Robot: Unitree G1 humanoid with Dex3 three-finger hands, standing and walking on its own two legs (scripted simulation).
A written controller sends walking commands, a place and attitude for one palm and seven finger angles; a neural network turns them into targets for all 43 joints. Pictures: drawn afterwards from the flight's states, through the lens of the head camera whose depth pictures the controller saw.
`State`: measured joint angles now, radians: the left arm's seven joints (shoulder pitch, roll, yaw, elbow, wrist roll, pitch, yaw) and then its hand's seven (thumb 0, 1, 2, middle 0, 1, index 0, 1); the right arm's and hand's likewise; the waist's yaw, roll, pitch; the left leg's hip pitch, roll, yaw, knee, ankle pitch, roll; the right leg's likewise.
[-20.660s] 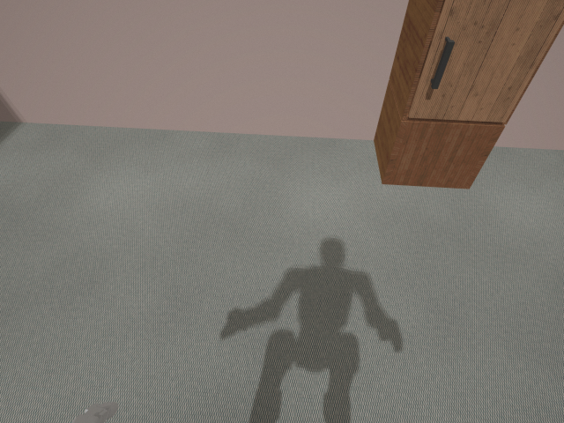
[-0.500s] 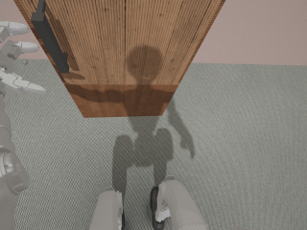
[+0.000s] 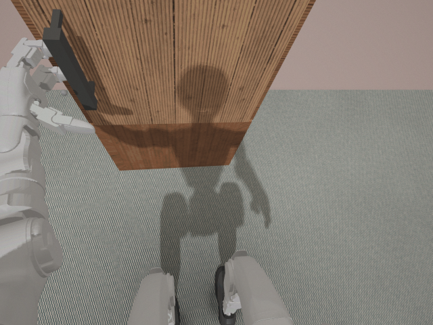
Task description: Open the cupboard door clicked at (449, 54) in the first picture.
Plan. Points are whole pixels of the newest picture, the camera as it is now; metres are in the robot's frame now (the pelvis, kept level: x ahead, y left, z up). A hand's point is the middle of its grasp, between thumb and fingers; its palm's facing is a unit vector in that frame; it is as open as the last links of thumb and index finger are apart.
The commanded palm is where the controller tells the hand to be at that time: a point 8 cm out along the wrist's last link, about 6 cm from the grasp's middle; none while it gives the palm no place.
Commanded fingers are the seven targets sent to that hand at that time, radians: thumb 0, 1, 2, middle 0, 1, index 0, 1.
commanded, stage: slide the fingers in behind the handle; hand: left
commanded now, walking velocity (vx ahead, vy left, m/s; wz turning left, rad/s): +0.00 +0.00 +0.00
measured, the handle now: (76, 66) +0.56 +0.21 +0.03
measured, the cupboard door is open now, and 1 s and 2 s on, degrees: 0 0 1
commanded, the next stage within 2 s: close the thumb around the handle in 0.92 s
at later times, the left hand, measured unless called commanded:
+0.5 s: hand (89, 92) +0.51 +0.18 +0.03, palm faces +0.04 -1.00 -0.03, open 14.0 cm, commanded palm +0.48 +0.22 +0.03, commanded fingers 0.00 -0.50 0.30 -0.30 -1.20 -0.30 -1.20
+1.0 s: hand (87, 95) +0.50 +0.18 +0.03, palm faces +0.02 -1.00 -0.04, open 14.0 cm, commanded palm +0.48 +0.22 +0.03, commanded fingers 0.00 -0.50 0.30 -0.30 -1.20 -0.30 -1.20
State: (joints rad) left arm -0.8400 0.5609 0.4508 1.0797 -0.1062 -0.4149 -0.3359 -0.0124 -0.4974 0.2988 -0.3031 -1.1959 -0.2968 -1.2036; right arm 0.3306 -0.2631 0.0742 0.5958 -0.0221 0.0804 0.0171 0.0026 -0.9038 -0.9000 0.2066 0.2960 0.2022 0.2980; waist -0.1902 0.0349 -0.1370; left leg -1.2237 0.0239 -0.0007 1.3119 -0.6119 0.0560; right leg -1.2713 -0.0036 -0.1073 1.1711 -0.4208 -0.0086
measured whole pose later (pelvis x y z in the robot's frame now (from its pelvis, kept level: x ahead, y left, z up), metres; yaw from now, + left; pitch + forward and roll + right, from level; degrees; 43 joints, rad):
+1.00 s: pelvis +0.00 -0.02 +0.00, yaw +1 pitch +29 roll -3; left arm -0.84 0.49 0.40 1.11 -0.09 -0.49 -0.25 -0.01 -0.50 0.30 -0.30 -1.19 -0.29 -1.20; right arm 0.31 -0.28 0.05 0.60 -0.03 0.06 0.01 0.00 -0.91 -0.90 0.21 0.30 0.20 0.30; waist -0.18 0.03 -0.14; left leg -1.20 0.02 0.00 1.30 -0.60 0.04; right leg -1.26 0.00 -0.10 1.19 -0.43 -0.03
